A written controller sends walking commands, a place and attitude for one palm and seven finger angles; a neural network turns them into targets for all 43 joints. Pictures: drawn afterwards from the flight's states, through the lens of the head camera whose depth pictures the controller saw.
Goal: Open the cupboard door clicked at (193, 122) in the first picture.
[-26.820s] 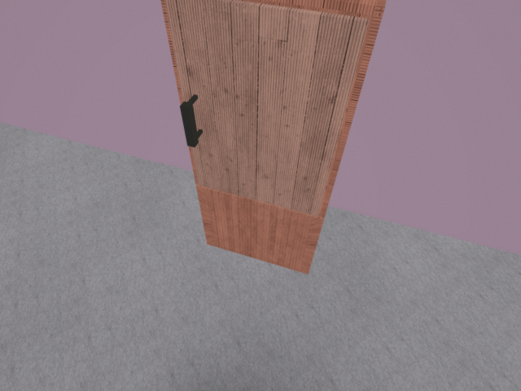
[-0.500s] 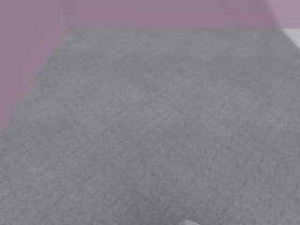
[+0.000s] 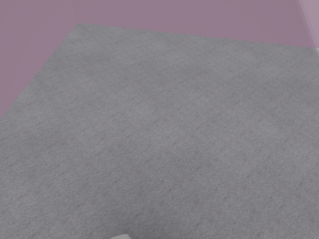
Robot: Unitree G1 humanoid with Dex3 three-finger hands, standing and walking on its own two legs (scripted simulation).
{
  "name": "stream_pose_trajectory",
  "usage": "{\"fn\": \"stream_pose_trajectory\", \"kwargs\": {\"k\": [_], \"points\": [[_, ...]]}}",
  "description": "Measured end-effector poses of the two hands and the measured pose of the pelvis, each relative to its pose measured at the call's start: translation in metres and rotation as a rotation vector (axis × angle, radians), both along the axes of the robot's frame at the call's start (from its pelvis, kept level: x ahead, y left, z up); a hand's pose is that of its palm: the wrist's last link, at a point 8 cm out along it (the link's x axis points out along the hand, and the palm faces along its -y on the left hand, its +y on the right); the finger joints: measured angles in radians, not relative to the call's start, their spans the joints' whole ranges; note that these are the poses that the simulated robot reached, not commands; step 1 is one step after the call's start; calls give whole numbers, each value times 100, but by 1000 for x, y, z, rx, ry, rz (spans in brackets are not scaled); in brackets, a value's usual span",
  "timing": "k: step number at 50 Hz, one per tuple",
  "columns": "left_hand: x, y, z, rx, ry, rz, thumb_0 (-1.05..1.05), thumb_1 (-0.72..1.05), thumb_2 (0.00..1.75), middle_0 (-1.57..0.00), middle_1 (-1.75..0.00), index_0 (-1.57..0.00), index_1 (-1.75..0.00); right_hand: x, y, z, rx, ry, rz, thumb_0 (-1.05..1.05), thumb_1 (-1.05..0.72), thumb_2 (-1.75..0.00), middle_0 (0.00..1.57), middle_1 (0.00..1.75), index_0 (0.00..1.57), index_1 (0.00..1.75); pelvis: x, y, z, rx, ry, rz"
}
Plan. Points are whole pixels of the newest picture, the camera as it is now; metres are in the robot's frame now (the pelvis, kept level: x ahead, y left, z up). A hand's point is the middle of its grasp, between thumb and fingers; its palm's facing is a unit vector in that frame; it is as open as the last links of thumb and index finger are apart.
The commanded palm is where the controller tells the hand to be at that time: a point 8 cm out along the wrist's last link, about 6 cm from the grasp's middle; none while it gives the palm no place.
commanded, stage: turn to face it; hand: left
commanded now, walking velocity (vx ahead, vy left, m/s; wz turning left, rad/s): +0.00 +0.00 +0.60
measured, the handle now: out of the picture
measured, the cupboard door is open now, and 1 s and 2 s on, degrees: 42 42 42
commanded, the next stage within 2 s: none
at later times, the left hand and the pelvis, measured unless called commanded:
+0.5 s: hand out of the picture +0.04 +0.13 -0.14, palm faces +0.31 -0.91 -0.27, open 7.4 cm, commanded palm none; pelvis +0.05 -0.08 +0.02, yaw +20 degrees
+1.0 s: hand out of the picture +0.04 +0.12 -0.14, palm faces +0.57 -0.76 -0.32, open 7.4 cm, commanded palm none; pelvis +0.09 -0.12 +0.00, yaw +38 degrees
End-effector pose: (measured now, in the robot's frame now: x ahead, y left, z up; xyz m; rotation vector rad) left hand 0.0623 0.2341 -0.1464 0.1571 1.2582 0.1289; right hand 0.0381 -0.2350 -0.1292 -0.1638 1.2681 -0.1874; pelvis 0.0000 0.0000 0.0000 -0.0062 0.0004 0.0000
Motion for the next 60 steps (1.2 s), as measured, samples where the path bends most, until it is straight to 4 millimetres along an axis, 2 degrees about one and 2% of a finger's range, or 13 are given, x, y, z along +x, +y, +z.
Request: {"fn": "stream_pose_trajectory", "kwargs": {"k": [6,12,15,19,24,31,33,36,44,48,52,56,60], "points": [[19,0,18,28,-40,67,1,92,90,-20,-30,-19,-29,43,-15,7,-12,-20,93,0,-91,-89,20,30,20,30,11,-14,9,-3,24,68],[29,-14,37,86,-111,117,1,91,90,-20,-30,-19,-29,81,-50,2,-2,-31,156,0,-90,-89,21,30,20,30,20,-44,9,-4,31,145],[19,-23,40,125,-126,152,1,91,90,-20,-30,-20,-29,104,-69,-3,0,-32,189,1,-90,-89,20,30,20,30,26,-60,4,18,28,190],[-5,-38,46,126,-74,219,1,91,90,-20,-30,-20,-29,138,-80,7,-10,-31,249,1,-90,-89,20,30,19,30,36,-70,14,34,26,253],[-35,-57,42,90,-6,299,1,91,90,-21,-30,-20,-29,181,-71,19,-13,-51,352,1,-91,-89,20,30,19,30,48,-77,21,55,33,326],[-87,-61,13,38,73,442,1,91,90,-21,-30,-20,-29,240,-21,18,-17,-146,530,1,-90,-89,20,30,19,30,54,-68,3,27,30,430],[-95,-58,8,43,98,474,1,91,90,-21,-30,-20,-29,247,-11,19,-13,-168,566,1,-90,-89,20,30,19,30,54,-69,1,28,24,454],[-93,-53,13,60,88,518,1,91,90,-21,-30,-20,-29,248,-5,21,-14,-158,601,0,-90,-89,20,30,19,30,56,-73,5,18,20,489],[-59,-57,39,125,-40,563,1,91,90,-20,-30,-19,-29,248,-21,9,19,-68,646,0,-90,-89,21,30,20,30,73,-97,11,3,17,573],[-50,-73,41,174,-85,580,1,91,90,-20,-30,-20,-29,262,-37,-8,36,-40,654,1,-90,-89,21,30,20,30,86,-114,1,19,24,622],[-55,-100,47,156,-66,630,1,91,90,-21,-30,-20,-29,277,-42,-3,24,-18,686,1,-90,-89,20,30,20,30,91,-121,10,32,14,682],[-64,-124,45,108,-45,684,1,91,90,-21,-30,-20,-29,290,-35,10,21,-16,737,1,-90,-89,20,30,19,30,97,-124,18,49,21,738],[-83,-140,34,66,-37,757,1,91,90,-21,-30,-20,-29,301,-13,17,12,-30,820,1,-90,-89,20,30,19,30,96,-124,17,44,22,797]]}}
